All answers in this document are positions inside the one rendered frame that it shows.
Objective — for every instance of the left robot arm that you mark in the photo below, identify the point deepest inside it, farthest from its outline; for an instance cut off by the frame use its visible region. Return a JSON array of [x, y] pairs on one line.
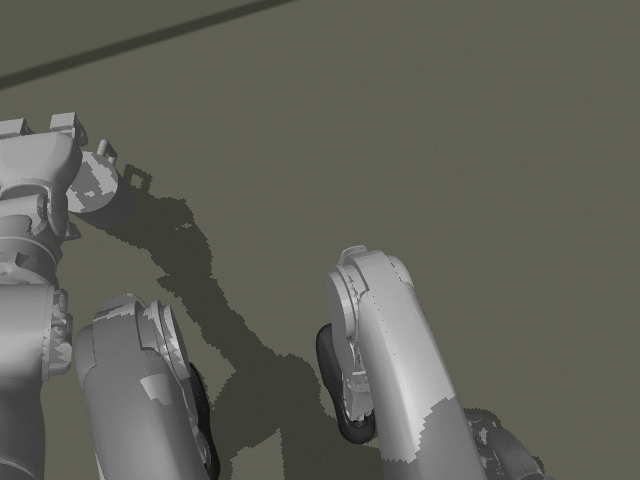
[[35, 328]]

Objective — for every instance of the left robot hand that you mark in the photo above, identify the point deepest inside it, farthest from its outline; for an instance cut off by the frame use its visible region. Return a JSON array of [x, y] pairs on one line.
[[54, 156]]

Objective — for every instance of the mug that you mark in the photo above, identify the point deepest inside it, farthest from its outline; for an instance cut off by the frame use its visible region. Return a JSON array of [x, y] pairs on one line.
[[99, 195]]

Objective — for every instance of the left robot foot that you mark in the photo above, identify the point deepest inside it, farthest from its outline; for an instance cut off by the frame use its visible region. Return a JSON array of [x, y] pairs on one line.
[[213, 464]]

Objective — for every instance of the right robot foot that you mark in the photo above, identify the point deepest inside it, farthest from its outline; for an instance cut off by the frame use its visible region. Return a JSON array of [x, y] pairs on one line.
[[353, 431]]

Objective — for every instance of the right robot hand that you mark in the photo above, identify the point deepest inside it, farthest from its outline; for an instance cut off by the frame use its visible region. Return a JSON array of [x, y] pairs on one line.
[[507, 458]]

